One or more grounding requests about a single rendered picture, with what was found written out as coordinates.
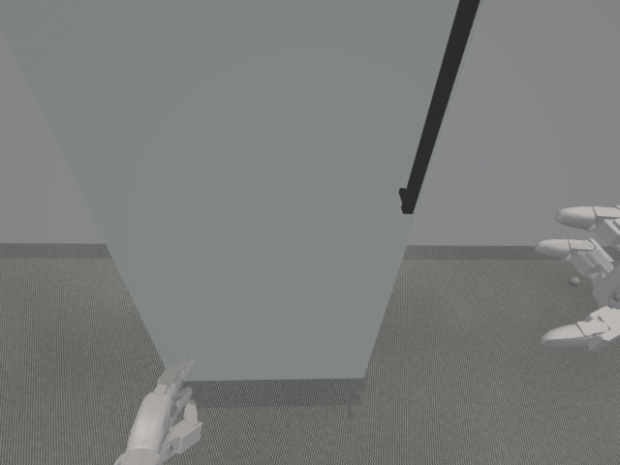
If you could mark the fridge door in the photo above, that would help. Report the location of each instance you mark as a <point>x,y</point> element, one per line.
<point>242,160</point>

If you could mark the handle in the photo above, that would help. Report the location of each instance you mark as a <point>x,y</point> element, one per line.
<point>459,34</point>

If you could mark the right robot hand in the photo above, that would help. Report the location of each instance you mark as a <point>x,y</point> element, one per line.
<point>602,326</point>

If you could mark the left robot hand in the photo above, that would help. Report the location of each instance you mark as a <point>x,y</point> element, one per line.
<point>158,412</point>

